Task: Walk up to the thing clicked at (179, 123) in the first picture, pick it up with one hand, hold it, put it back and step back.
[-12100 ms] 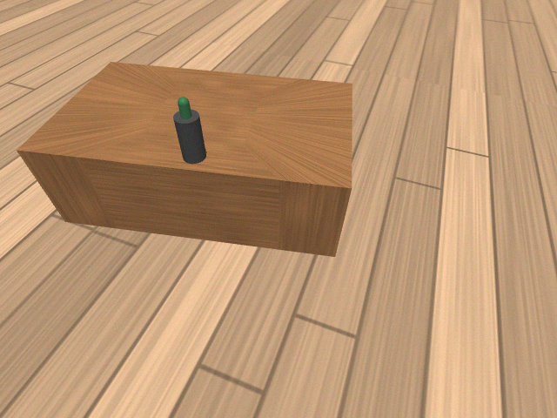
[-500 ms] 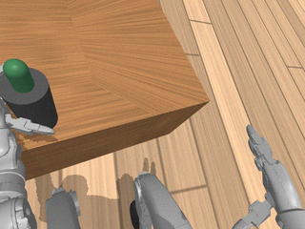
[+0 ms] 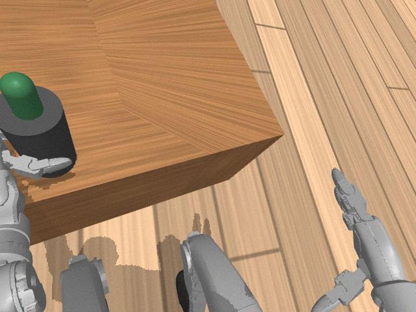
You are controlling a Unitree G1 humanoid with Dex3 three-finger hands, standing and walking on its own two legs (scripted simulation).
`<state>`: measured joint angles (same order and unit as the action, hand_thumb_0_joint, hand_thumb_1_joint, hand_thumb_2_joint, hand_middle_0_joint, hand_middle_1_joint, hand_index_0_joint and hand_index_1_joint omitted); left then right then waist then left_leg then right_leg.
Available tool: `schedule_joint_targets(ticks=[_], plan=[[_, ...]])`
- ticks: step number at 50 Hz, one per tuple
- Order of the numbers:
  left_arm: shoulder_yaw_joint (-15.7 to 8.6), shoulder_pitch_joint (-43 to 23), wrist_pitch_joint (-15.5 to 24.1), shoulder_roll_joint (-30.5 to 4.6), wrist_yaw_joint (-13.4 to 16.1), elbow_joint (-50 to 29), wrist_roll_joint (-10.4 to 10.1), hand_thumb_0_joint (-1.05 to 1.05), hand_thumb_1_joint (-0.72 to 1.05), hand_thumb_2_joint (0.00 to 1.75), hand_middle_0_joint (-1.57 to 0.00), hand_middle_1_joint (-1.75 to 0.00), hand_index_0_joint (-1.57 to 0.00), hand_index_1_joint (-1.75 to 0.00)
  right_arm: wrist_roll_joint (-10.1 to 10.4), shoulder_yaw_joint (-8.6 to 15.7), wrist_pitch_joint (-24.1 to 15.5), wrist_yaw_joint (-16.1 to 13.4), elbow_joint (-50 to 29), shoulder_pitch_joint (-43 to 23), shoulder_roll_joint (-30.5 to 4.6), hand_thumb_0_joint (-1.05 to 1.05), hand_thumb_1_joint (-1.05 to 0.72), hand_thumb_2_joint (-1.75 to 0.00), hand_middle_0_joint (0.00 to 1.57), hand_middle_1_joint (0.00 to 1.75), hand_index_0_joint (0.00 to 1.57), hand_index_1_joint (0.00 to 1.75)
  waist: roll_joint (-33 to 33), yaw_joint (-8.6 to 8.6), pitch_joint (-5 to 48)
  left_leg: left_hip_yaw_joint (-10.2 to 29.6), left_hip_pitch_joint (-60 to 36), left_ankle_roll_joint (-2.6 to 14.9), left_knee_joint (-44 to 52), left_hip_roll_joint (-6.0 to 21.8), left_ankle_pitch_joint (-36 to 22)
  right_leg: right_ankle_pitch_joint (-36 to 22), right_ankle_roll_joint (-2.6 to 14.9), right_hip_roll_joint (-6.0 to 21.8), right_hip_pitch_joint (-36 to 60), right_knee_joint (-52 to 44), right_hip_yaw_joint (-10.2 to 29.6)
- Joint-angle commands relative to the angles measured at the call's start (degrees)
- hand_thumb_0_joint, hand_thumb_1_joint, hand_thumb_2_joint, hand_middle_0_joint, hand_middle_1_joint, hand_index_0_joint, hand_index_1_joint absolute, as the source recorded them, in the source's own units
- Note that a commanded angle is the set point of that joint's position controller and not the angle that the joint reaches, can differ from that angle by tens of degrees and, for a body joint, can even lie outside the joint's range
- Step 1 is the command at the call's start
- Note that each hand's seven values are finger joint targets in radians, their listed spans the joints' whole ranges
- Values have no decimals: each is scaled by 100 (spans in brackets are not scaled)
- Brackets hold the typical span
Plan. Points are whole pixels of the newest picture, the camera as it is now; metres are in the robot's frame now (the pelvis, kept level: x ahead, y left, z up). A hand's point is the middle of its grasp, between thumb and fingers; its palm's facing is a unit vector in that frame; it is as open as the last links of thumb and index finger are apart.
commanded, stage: settle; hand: left
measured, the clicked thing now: (37, 127) +0.48 +0.17 -0.02
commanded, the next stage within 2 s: lift in 1.12 s
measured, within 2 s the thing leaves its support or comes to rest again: leaves its support in 0.46 s
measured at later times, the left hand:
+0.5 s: hand (36, 134) +0.49 +0.18 -0.05, palm faces +0.11 -0.99 -0.04, open 11.8 cm
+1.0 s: hand (29, 117) +0.49 +0.18 +0.00, palm faces +0.14 -0.99 -0.04, open 11.8 cm
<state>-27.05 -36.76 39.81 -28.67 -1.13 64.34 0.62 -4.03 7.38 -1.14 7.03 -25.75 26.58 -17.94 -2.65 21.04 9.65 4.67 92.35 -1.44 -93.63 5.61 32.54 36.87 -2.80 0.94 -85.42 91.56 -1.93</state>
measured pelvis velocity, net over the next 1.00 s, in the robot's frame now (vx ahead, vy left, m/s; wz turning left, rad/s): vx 0.02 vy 0.00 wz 0.01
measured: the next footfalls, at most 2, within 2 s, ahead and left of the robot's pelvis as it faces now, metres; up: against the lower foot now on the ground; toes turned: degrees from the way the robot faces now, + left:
none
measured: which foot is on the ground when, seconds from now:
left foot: down 0.00-1.00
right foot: down 0.00-1.00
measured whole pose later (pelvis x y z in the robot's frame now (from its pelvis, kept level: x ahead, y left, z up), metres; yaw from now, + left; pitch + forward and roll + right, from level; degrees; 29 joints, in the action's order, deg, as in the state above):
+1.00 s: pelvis +0.02 +0.00 +0.04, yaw +1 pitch +28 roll -4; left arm -20.8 -32.3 30.7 -23.5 2.1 55.7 -1.9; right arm -3.6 4.1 2.2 3.8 -15.3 23.8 -16.1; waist -1.5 17.2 9.1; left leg 2.5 80.4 -1.6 -84.5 6.0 32.2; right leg 35.8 -2.7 0.8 -74.6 82.7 -0.7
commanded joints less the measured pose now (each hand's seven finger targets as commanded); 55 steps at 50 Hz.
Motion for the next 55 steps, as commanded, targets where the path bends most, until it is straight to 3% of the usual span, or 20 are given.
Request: schedule_joint_targets(ticks=[1,3,5,9,13,15,17,18,21,23,26,28,31,35,39,45,47,52,53,55], plan=[[38,-2089,279,-1016,1,-890,62,0,-11,106,-117,-120,-116,-122,35,875,-297,-194,-1065,312,-1068,0,50,-6,5,5,5,5,1920,86,2792,56,-3263,127,1184,-279,-845,-1288,374,-286,644,-1098,-158],[-69,-2278,269,-1174,34,-1130,71,0,-6,112,-120,-124,-119,-127,20,989,-259,-199,-958,375,-1125,0,50,-6,5,5,5,5,2051,72,2898,64,-3302,117,1206,-274,-819,-1267,381,-298,620,-1084,-177],[40,-2265,229,-968,21,-1257,45,0,-3,114,-121,-126,-120,-128,13,969,-283,-187,-1109,321,-1087,0,50,-6,5,5,5,5,2071,52,3001,63,-3421,105,1266,-276,-658,-1160,363,-277,737,-1178,-138],[-83,-2454,195,-1201,2,-1920,-38,0,-18,119,-129,-136,-129,-139,31,891,-242,-192,-978,327,-1029,0,50,-6,5,5,5,5,2352,-125,3347,50,-3736,78,1331,-281,-957,-1311,393,-287,871,-1157,-163],[86,-2457,70,-1019,8,-1985,-110,0,-21,120,-130,-138,-129,-141,17,806,-217,-224,-837,210,-996,0,50,-6,5,5,5,5,2464,-161,3429,17,-3903,77,1326,-284,-1227,-1513,390,-284,1034,-1195,-134],[95,-2625,44,-1259,54,-2432,-86,0,-23,121,-131,-140,-131,-143,-5,789,-177,-255,-814,122,-1018,0,49,-6,5,5,5,5,2638,-250,3729,-35,-4136,79,1340,-277,-1391,-1612,397,-285,1191,-1253,-83],[198,-2734,13,-1139,68,-2775,-152,0,-22,124,-131,-142,-131,-145,-6,730,-157,-277,-635,195,-922,0,50,-6,5,5,5,5,2777,-226,3684,-37,-4250,63,1407,-269,-1354,-1589,404,-287,1220,-1298,-48],[300,-2478,-67,-872,68,-2421,-232,0,-22,125,-132,-143,-132,-146,17,680,-167,-296,-731,83,-932,0,50,-6,5,5,5,5,2539,-201,3498,-11,-4185,73,1441,-259,-1325,-1611,390,-294,1270,-1346,-61],[145,-2684,-57,-1235,198,-2964,-308,0,-21,125,-128,-141,-128,-144,16,644,-137,-351,-457,20,-973,0,50,-6,5,5,5,5,2548,-305,3586,-26,-4223,85,1520,-257,-1466,-1778,382,-305,1495,-1414,-39],[294,-2473,-74,-982,184,-3009,-396,0,-21,126,-129,-143,-129,-146,39,582,-148,-376,-397,21,-899,0,51,-6,5,5,5,5,2516,-300,3687,-18,-4402,91,1482,-250,-1778,-2020,388,-314,1541,-1343,-62],[269,-2372,-63,-986,241,-3348,-499,0,-20,131,-130,-145,-129,-148,50,555,-156,-428,-403,-21,-892,0,51,-6,5,5,5,5,2334,-331,3788,-82,-4352,129,1438,-271,-2047,-2382,348,-323,1947,-1447,45],[443,-1943,-135,-618,252,-2915,-531,0,-21,132,-130,-146,-130,-149,60,551,-112,-442,-78,19,-852,0,52,-6,5,5,5,5,2166,-335,3535,-99,-4305,137,1506,-271,-2119,-2438,356,-329,1900,-1465,13],[351,-2185,-78,-905,303,-3392,-500,0,-21,132,-129,-146,-129,-149,53,470,-107,-464,-163,-10,-845,0,52,-6,5,5,5,5,2282,-420,3776,-84,-4640,116,1551,-256,-2395,-2584,368,-323,1923,-1468,-29],[474,-1929,-129,-531,300,-3042,-565,0,-23,135,-129,-148,-129,-151,64,508,-37,-485,21,-19,-814,0,52,-6,5,5,5,5,2050,-374,3420,-108,-4381,149,1611,-277,-2209,-2525,341,-304,2030,-1612,38],[428,-2506,-45,-804,305,-3523,-473,0,-26,133,-129,-147,-129,-150,35,402,-9,-467,21,26,-782,0,52,-6,5,5,5,5,2283,-417,3694,-65,-4739,113,1732,-253,-2333,-2473,380,-293,1948,-1613,-18],[533,-2309,-107,-516,265,-2729,-479,0,-23,135,-131,-149,-132,-152,35,437,40,-485,-34,-62,-822,0,52,-6,5,5,5,5,1870,-446,3546,-97,-4538,162,1786,-285,-2162,-2444,339,-289,2189,-1796,12],[415,-2497,-50,-791,287,-3030,-433,0,-25,136,-133,-150,-133,-153,23,446,40,-480,12,-47,-806,0,52,-6,5,5,5,5,1996,-521,3656,-122,-4601,155,1813,-289,-2095,-2366,339,-271,2250,-1855,57],[503,-2253,-71,-547,248,-2636,-462,0,-24,137,-132,-151,-133,-154,36,467,51,-484,35,-118,-809,0,52,-6,5,5,5,5,1798,-523,3522,-128,-4461,174,1887,-297,-2162,-2447,341,-289,2416,-1908,34],[368,-2491,-21,-804,258,-2952,-471,0,-21,136,-132,-150,-133,-152,29,472,46,-491,123,-66,-827,0,52,-6,5,5,5,5,1863,-564,3644,-164,-4478,187,1860,-313,-2106,-2463,310,-266,2509,-1987,111],[560,-2312,-60,-489,243,-2710,-461,0,-21,137,-133,-151,-134,-154,22,366,48,-473,182,-24,-693,0,53,-6,5,5,5,5,1847,-520,3443,-159,-4461,179,1938,-302,-1939,-2291,322,-275,2417,-2039,82]])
